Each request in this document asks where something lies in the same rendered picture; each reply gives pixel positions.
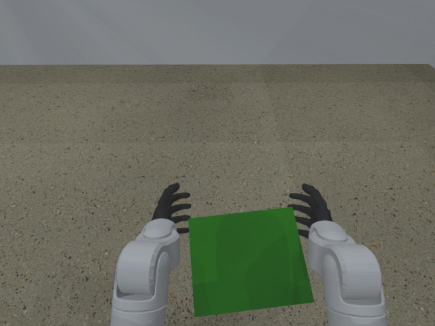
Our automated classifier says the robot left forearm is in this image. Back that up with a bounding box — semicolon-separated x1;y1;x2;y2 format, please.
110;219;180;326

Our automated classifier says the robot right forearm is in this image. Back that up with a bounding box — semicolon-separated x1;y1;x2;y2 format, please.
307;221;387;326

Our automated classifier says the right robot hand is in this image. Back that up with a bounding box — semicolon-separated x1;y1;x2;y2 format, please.
288;183;333;238

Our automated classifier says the left robot hand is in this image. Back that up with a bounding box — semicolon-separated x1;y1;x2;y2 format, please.
152;183;191;234

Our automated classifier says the carton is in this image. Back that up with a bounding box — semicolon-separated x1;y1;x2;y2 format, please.
188;207;314;317

